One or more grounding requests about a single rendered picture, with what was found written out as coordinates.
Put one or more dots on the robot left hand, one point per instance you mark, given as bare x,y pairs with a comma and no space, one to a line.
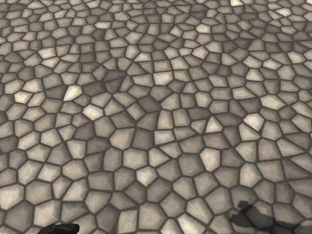
69,228

